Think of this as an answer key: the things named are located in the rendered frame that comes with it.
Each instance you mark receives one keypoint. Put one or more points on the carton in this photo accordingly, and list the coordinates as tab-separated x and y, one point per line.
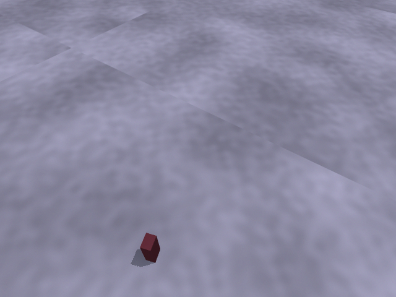
150	247

